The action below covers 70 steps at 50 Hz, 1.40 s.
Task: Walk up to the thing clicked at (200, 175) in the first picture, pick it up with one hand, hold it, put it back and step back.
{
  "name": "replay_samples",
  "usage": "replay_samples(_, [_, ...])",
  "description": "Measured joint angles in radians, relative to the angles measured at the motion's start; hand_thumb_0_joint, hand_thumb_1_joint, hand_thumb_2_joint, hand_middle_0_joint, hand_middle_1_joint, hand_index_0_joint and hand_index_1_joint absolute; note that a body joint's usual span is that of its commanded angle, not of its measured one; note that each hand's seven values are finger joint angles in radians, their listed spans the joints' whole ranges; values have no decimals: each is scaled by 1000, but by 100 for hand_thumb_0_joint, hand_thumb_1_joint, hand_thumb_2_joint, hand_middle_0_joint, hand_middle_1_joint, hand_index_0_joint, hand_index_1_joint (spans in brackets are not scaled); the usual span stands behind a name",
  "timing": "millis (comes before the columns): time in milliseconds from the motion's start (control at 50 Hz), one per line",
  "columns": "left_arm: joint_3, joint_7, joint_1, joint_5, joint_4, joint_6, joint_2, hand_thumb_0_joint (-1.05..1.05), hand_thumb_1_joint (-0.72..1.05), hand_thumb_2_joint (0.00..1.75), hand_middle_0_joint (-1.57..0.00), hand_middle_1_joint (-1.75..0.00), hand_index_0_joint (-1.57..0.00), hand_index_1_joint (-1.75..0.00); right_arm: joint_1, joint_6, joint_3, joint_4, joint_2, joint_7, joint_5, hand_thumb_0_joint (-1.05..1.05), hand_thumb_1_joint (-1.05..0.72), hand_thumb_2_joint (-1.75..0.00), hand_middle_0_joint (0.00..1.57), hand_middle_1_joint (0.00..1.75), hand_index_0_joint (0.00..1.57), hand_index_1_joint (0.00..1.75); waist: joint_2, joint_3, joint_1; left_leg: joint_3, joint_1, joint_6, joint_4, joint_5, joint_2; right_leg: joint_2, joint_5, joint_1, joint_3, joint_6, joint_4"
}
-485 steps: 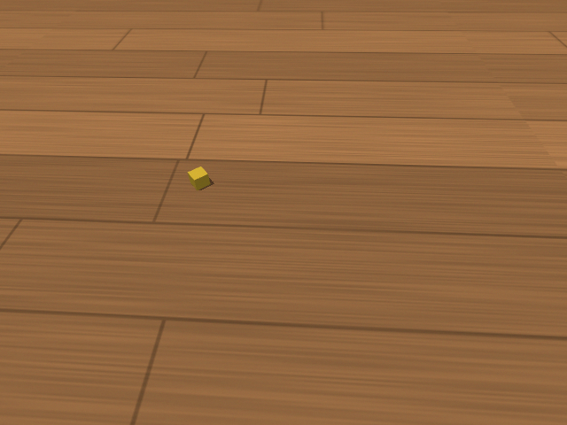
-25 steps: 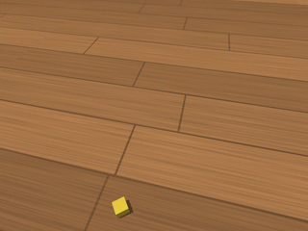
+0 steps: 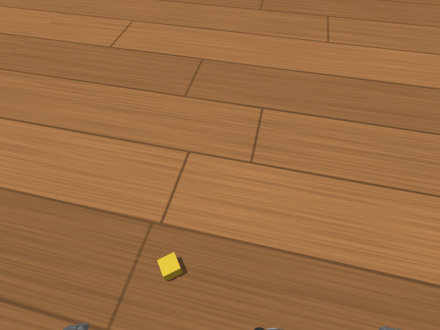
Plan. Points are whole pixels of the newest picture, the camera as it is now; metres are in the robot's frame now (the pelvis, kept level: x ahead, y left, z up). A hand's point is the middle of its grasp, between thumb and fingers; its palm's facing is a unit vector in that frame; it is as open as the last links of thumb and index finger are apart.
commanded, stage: walk up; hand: left
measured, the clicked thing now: (170, 266) +0.45 +0.23 -0.73
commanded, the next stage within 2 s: none
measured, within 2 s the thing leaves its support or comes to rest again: neither
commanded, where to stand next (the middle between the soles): +0.06 +0.00 m, yaw -2 degrees
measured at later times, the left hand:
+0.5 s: hand out of the picture +0.08 +0.26 -0.15, palm faces -0.11 -0.92 -0.38, open 7.4 cm
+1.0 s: hand out of the picture +0.09 +0.27 -0.17, palm faces -0.02 -0.93 -0.37, open 7.4 cm
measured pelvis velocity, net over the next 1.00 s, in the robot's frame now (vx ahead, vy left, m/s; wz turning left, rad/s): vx -0.02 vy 0.00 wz -0.03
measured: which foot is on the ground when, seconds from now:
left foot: down 0.00-0.48, up 0.50-0.80, down 0.82-1.00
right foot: down 0.00-0.12, up 0.14-0.44, down 0.46-0.86, up 0.88-1.00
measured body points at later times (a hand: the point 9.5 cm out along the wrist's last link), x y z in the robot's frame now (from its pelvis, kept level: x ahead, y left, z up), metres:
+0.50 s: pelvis -0.03 -0.01 +0.00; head +0.00 -0.01 +0.44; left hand +0.08 +0.31 -0.12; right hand -0.02 -0.35 -0.11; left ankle -0.04 +0.13 -0.73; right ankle -0.03 -0.14 -0.74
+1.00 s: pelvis -0.02 +0.00 -0.02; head +0.04 +0.01 +0.43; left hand +0.09 +0.31 -0.14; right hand +0.10 -0.30 -0.12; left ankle +0.08 +0.12 -0.73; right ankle -0.06 -0.14 -0.68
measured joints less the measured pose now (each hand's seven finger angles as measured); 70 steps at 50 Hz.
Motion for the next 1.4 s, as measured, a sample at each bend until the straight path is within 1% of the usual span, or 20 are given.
replay_samples(60, [-1,4,-23,17,-41,13,16,1,90,89,-20,-30,-21,-30,23,5,-13,-36,-9,3,-2,0,-91,-90,20,30,21,30,-25,10,-3,0,-32,25,107,-100,-23,-21,-16,-67,10,7,76])
replay_samples(120, [-5,4,-47,16,-70,22,32,1,90,89,-20,-30,-21,-30,61,-14,-25,-42,-9,2,-26,0,-91,-90,20,30,21,30,-51,14,-12,6,9,7,-16,6,-23,-30,-80,-138,29,11,186])
replay_samples(180, [2,6,-42,17,-80,31,39,1,90,89,-20,-30,-21,-30,95,-17,-16,-28,16,3,-46,0,-91,-90,20,30,21,30,-75,24,-19,5,8,3,-11,19,-25,53,-298,-174,149,-2,382])
replay_samples(240, [5,-1,-4,11,-78,28,46,0,91,89,-20,-30,-21,-30,127,-27,-9,-23,35,-3,-48,0,-91,-90,21,30,21,30,-82,9,-17,7,29,1,-70,54,-10,103,-305,-163,193,-2,530])
replay_samples(400, [3,-39,139,21,-33,-5,61,1,90,89,-20,-30,-21,-30,201,-72,-23,-116,7,28,-52,0,-90,-90,21,30,21,30,-47,-43,-29,57,102,-6,-158,73,48,42,-381,26,104,4,281])
replay_samples(460, [6,-42,156,16,-40,-38,60,1,90,89,-20,-30,-21,-30,224,-58,-27,-140,-24,40,-47,0,-90,-90,21,30,21,30,-16,-48,-36,60,106,-19,-139,56,70,29,-312,92,51,-14,108])
replay_samples(500, [11,-33,161,16,-58,-72,49,1,90,89,-20,-30,-21,-30,233,-38,-28,-141,-45,37,-35,0,-90,-90,21,30,21,30,27,-37,-39,25,75,-4,-33,22,91,48,-127,134,19,0,32])
replay_samples(560, [2,-24,186,12,-87,-95,33,1,90,89,-20,-30,-21,-30,234,-10,-26,-121,-49,29,-21,0,-91,-90,21,30,21,30,44,-54,-15,-57,-23,10,219,-69,22,46,-149,156,18,-7,33])
replay_samples(620, [-11,-17,214,2,-103,-102,20,1,90,89,-20,-30,-21,-30,237,-16,-22,-123,-54,35,-14,0,-91,-90,20,30,21,30,62,-69,-3,-82,-99,3,296,-36,-9,38,-143,198,16,-10,-19])
replay_samples(720, [-25,2,220,-1,-118,-102,19,1,90,89,-20,-30,-21,-30,209,-16,-15,-124,-40,38,-13,0,-91,-90,20,30,21,30,71,-53,11,-78,-129,-23,129,26,9,27,-163,217,5,4,-10])
replay_samples(840, [-37,26,160,-29,-128,-51,31,1,90,89,-20,-30,-21,-30,136,-9,-5,-121,-8,28,-17,0,-91,-90,20,30,21,30,31,-6,12,-17,-76,-10,-41,189,0,-9,-273,131,1,26,194])
replay_samples(920, [-35,41,91,-42,-128,-21,34,1,90,89,-20,-30,-21,-30,63,-9,3,-145,17,25,-8,0,-91,-90,20,30,21,30,7,44,12,-16,-111,-4,-18,176,0,43,-414,5,91,-11,459])
replay_samples(980, [-32,41,75,-42,-125,-20,38,1,90,89,-20,-30,-21,-30,26,-5,9,-170,26,18,-13,0,-91,-90,21,30,21,30,-4,44,16,-13,-132,-4,-35,200,9,68,-440,-51,113,-25,580])
replay_samples(1080, [-22,26,117,-19,-99,-39,33,0,90,89,-20,-30,-21,-30,-11,3,5,-199,14,25,-33,0,-91,-90,21,30,21,30,2,14,19,2,-175,-9,-19,208,25,43,-408,30,53,-12,332])
replay_samples(1120, [-15,24,139,-2,-77,-48,21,0,90,89,-20,-30,-21,-30,-14,7,3,-199,1,25,-28,0,-91,-90,21,30,21,30,30,6,19,-10,-195,-20,16,198,44,59,-294,74,31,-13,216])
replay_samples(1180, [-15,18,184,20,-60,-50,9,0,90,89,-20,-30,-21,-30,7,18,-3,-164,-1,17,-17,0,-91,-90,21,30,21,30,30,-17,35,-67,-207,-18,105,11,-10,49,-276,71,35,-16,218])
replay_samples(1220, [-19,18,203,20,-47,-57,-2,1,90,89,-20,-30,-21,-30,27,15,-6,-141,-11,18,-8,0,-91,-90,20,30,21,30,31,-23,41,-92,-198,-16,174,-30,-43,35,-262,86,40,-11,192])
replay_samples(1280, [-21,13,223,23,-44,-71,-11,1,90,89,-20,-30,-21,-30,67,2,-6,-110,-20,20,-7,0,-91,-90,20,30,21,30,39,-37,38,-72,-138,-13,144,-44,-39,20,-242,108,28,-2,147])
replay_samples(1340, [-20,4,235,21,-66,-81,-1,1,90,89,-20,-30,-21,-30,105,-12,-1,-82,-17,29,-16,0,-91,-90,20,30,21,30,27,-48,34,-21,-41,-6,-15,-22,-24,-2,-247,116,9,7,141])
replay_samples(1400, [-19,-1,231,6,-82,-74,24,1,90,89,-20,-30,-21,-30,118,-39,-3,-75,7,33,-28,0,-91,-90,20,30,21,30,-27,-32,39,13,13,-1,-114,142,-57,-37,-270,84,38,1,241])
